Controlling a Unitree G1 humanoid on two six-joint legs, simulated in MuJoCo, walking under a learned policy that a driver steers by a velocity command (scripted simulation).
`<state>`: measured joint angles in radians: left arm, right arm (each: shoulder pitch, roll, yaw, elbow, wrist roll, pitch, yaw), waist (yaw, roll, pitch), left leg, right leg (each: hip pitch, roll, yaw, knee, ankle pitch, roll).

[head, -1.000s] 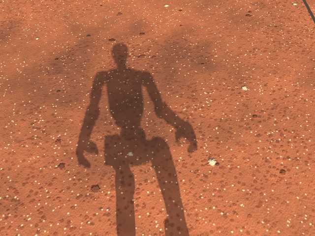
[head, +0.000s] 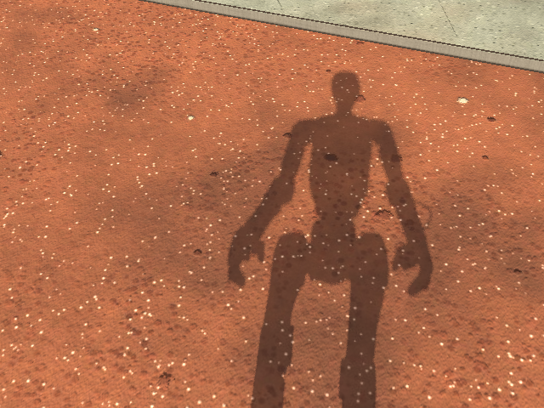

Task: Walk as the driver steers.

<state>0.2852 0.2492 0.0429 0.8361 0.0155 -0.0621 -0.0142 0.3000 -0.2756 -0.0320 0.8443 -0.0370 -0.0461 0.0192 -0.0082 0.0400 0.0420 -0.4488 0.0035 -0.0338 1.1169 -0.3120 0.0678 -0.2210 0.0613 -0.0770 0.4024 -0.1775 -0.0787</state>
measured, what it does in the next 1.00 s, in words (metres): walks ahead, turning right: left foot, then right foot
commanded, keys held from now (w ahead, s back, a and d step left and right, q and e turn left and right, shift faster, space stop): w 0.20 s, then w+e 0.80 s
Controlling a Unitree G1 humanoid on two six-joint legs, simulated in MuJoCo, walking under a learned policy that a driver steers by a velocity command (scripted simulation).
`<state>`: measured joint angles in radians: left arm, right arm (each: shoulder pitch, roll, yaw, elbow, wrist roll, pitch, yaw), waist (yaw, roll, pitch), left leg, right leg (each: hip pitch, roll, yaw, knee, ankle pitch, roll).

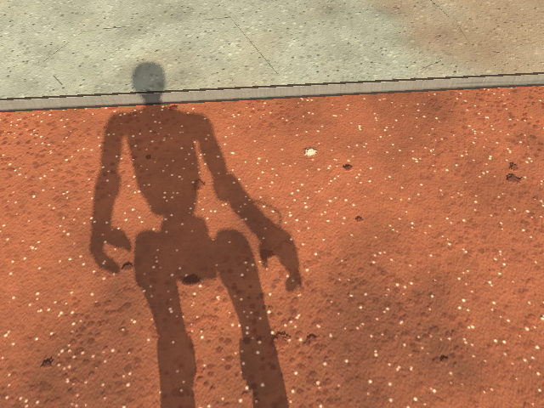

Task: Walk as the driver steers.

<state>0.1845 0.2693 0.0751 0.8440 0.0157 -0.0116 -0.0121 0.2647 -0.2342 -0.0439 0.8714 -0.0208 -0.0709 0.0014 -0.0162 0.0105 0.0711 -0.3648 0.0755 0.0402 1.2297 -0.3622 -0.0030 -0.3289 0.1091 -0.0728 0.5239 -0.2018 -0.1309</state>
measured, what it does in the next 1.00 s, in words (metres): walks ahead: left foot, then right foot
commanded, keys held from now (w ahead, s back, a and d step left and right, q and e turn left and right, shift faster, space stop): w+e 0.16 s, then w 0.84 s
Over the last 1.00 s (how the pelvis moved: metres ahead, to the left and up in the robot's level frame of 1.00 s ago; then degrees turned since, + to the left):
0.51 -0.05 -0.01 -24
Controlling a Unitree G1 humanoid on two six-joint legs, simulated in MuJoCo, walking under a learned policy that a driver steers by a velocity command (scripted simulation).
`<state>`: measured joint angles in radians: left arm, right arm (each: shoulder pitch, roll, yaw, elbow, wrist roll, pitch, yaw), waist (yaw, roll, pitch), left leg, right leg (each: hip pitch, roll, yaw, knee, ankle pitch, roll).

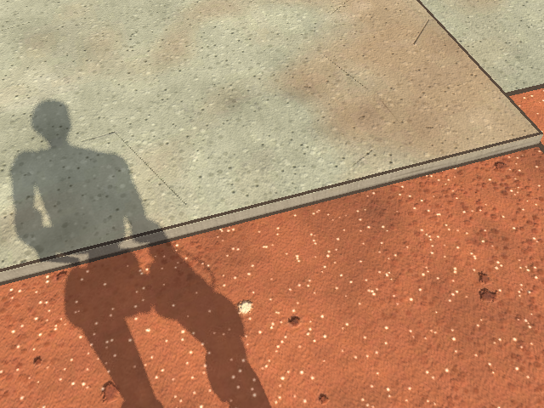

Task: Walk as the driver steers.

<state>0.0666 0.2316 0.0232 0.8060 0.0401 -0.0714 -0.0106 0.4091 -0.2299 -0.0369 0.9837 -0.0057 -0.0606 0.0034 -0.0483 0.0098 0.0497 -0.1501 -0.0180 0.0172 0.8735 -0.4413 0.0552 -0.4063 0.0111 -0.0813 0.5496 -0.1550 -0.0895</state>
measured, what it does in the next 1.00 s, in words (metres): walks ahead: left foot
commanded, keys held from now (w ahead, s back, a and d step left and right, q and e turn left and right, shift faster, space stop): w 0.92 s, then w+q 0.08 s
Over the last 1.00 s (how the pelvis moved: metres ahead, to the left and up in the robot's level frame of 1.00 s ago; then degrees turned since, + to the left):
0.54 -0.05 0.00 -11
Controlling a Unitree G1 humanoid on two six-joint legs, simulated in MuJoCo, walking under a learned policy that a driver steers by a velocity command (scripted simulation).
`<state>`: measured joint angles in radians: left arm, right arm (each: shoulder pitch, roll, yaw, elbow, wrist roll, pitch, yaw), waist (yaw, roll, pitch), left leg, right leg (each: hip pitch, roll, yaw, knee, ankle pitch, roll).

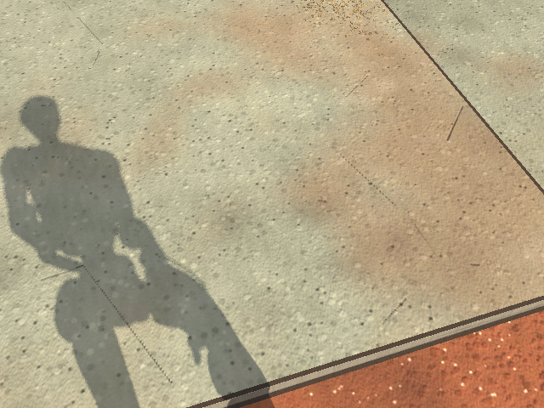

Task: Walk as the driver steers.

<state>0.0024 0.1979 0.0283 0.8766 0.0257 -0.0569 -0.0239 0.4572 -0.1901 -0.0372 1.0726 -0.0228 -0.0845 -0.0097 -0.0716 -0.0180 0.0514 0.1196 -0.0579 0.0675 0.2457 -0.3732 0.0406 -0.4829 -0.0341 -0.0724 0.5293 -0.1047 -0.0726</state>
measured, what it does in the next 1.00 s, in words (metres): walks ahead, turning left: right foot, then left foot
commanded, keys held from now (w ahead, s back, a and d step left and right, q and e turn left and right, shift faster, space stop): w+q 1.00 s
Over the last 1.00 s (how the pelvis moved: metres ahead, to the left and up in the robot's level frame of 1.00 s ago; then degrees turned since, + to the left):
0.54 0.02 0.00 1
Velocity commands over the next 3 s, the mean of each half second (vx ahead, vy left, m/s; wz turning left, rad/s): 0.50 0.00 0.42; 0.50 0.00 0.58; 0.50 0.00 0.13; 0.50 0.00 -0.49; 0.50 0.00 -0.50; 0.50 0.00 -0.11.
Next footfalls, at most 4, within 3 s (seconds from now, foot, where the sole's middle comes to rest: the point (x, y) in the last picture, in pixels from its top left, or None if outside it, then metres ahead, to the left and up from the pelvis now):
0.02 right None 0.18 -0.10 -0.77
0.42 left None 0.35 0.12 -0.77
0.96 right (231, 298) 0.73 0.09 -0.72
1.42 left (109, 309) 0.72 0.41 -0.72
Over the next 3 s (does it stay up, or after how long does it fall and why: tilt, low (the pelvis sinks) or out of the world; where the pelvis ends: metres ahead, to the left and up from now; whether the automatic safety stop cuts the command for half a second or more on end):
stays up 1.49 0.47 0.04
